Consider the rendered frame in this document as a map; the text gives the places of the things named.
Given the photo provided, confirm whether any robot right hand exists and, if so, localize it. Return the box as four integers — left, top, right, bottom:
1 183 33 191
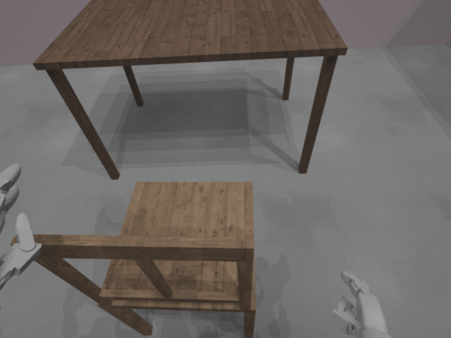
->
333 270 388 338

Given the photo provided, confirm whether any table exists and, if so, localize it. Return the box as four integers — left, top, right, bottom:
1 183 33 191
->
33 0 347 180

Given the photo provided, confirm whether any chair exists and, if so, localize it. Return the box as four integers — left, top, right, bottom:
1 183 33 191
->
10 182 256 338

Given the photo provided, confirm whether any robot left hand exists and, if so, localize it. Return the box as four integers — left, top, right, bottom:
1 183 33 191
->
0 163 42 290

